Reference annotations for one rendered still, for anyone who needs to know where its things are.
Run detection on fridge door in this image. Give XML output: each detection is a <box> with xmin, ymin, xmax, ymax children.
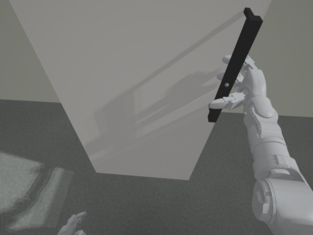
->
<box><xmin>9</xmin><ymin>0</ymin><xmax>272</xmax><ymax>180</ymax></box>

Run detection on right robot upper arm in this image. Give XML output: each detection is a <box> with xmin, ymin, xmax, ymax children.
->
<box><xmin>252</xmin><ymin>178</ymin><xmax>313</xmax><ymax>235</ymax></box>

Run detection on robot right hand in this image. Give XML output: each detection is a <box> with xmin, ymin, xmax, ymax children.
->
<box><xmin>209</xmin><ymin>55</ymin><xmax>267</xmax><ymax>110</ymax></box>

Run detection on handle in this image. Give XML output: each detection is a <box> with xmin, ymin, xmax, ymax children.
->
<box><xmin>208</xmin><ymin>7</ymin><xmax>263</xmax><ymax>122</ymax></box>

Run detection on robot right forearm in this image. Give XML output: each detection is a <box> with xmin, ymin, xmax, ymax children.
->
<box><xmin>243</xmin><ymin>96</ymin><xmax>313</xmax><ymax>193</ymax></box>

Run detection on robot left hand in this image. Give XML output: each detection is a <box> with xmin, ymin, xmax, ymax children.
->
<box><xmin>57</xmin><ymin>211</ymin><xmax>87</xmax><ymax>235</ymax></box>

